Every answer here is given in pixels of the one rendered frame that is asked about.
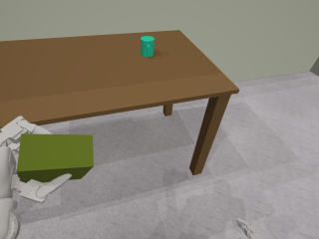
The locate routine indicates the table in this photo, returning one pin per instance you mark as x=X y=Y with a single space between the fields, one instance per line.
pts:
x=53 y=80

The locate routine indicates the robot left hand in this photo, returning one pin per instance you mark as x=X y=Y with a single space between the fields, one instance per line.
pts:
x=10 y=138

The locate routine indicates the robot right hand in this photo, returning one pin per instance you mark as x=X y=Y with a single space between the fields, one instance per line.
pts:
x=249 y=229

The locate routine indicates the sponge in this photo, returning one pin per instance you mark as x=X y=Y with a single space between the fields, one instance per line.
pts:
x=44 y=157

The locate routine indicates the robot left forearm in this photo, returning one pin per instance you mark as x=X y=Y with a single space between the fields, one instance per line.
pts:
x=9 y=223

